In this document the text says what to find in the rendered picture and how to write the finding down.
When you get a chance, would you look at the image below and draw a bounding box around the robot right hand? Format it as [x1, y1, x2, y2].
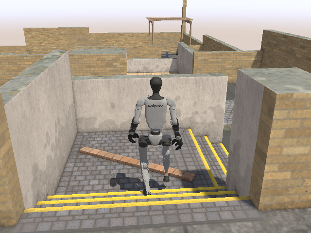
[172, 138, 183, 150]

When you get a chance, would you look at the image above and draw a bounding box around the robot right upper arm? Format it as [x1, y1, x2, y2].
[166, 98, 177, 125]

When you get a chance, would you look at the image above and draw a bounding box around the robot left shin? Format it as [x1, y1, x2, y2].
[140, 161, 151, 195]

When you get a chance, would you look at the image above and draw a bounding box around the robot shin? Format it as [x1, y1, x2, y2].
[140, 161, 151, 195]
[163, 149, 170, 176]

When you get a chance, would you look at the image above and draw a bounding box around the robot left hand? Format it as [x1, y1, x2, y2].
[128, 133, 139, 143]

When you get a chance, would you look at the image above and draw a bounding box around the robot right shin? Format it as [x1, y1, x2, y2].
[163, 149, 170, 176]

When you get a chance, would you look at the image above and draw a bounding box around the robot left forearm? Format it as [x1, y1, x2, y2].
[129, 117, 138, 135]

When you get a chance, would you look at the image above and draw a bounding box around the robot left upper arm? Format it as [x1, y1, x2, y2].
[133, 98, 146, 124]

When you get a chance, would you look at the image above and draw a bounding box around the robot right forearm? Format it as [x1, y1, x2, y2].
[172, 118, 181, 140]

